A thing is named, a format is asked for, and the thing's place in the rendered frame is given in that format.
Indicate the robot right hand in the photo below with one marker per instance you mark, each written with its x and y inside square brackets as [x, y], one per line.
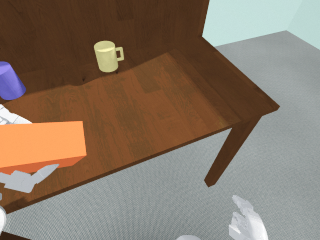
[249, 228]

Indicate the sponge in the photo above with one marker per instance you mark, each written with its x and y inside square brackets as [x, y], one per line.
[29, 147]

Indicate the table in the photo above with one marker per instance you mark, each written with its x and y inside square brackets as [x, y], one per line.
[173, 88]

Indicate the robot left hand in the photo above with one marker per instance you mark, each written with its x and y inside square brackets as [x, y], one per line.
[18, 180]

